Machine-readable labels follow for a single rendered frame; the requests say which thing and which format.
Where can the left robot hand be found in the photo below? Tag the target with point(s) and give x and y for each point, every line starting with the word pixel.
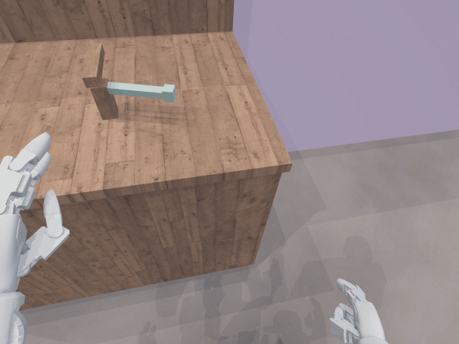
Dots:
pixel 18 176

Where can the right robot hand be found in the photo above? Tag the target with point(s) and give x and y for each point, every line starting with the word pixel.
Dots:
pixel 350 326

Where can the counter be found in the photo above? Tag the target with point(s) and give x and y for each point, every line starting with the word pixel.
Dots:
pixel 151 191

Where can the tap lever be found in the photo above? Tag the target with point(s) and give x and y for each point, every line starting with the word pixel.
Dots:
pixel 167 92

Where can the left robot forearm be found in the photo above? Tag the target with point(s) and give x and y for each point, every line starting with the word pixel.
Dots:
pixel 13 326

